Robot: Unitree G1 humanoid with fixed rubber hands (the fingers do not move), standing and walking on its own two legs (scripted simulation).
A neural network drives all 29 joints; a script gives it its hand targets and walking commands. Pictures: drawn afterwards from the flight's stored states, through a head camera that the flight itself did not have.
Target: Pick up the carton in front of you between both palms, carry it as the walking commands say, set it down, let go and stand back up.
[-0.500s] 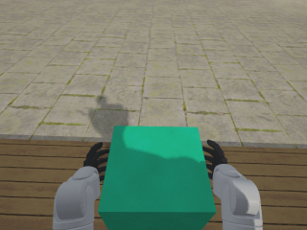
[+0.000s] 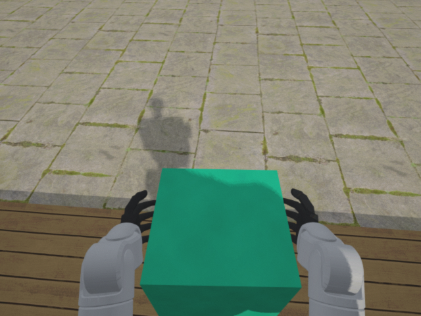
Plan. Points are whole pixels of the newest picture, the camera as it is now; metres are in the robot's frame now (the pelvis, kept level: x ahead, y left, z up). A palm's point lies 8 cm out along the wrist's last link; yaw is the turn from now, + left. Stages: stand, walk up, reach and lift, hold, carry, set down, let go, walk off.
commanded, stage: carry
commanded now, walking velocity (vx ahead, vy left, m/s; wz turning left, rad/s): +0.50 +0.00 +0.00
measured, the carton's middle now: (217, 251) +0.26 +0.01 -0.01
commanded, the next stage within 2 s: none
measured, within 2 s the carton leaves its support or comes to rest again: neither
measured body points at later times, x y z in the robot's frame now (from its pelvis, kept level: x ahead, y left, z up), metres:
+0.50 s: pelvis +0.33 +0.04 -0.01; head +0.36 +0.05 +0.44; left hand +0.67 +0.15 +0.08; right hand +0.64 -0.15 +0.09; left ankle +0.36 +0.09 -0.74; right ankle +0.29 -0.10 -0.65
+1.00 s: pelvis +0.65 -0.03 -0.01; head +0.74 -0.04 +0.43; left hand +1.01 +0.13 +0.05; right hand +1.03 -0.17 +0.05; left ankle +0.66 +0.12 -0.68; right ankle +0.63 -0.07 -0.74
